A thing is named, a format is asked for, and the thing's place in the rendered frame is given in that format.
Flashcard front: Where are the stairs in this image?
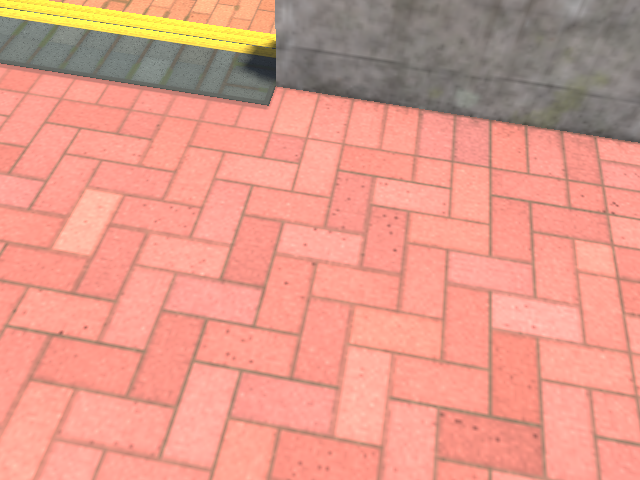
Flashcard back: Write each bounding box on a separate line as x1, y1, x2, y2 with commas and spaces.
0, 0, 276, 49

